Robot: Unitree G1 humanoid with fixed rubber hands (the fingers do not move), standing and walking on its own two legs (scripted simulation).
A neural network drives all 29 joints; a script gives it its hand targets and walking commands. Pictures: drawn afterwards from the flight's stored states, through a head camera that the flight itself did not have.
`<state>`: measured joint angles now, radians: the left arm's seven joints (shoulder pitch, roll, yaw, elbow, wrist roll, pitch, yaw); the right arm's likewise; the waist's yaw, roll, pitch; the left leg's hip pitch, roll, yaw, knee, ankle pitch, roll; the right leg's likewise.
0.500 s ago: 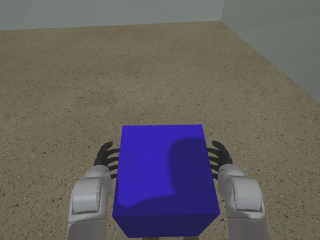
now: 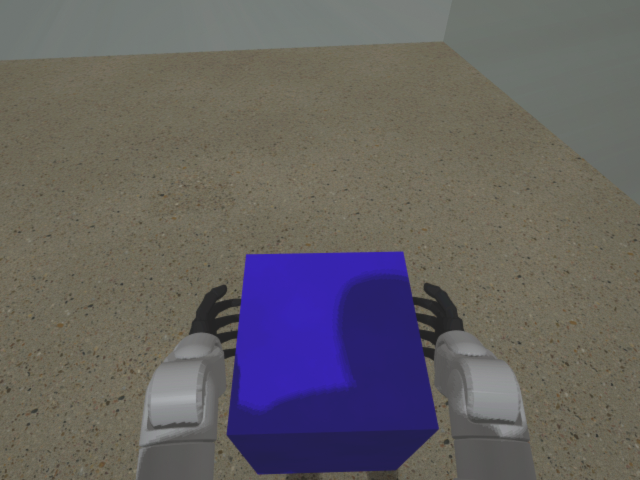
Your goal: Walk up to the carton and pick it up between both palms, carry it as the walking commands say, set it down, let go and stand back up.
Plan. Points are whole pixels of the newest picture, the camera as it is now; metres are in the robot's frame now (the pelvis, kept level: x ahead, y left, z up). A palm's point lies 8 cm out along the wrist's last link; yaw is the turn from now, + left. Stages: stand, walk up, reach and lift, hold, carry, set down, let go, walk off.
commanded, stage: carry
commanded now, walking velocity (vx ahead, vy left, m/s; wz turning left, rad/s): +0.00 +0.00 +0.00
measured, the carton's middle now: (326, 369) +0.29 +0.00 -0.02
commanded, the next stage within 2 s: hold in 0.50 s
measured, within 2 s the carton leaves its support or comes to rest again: neither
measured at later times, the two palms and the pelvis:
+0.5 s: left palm (205, 344) +0.28 +0.15 +0.06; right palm (444, 341) +0.28 -0.14 +0.06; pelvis +0.00 +0.00 +0.00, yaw +0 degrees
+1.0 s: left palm (219, 353) +0.27 +0.13 +0.06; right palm (457, 334) +0.29 -0.16 +0.06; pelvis -0.02 -0.04 +0.00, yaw +10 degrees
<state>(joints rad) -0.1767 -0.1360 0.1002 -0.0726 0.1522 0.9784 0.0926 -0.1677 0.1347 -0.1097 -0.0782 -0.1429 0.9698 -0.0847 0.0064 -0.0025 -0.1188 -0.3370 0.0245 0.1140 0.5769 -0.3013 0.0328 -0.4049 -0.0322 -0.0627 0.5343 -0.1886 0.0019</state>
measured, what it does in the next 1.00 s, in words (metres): stands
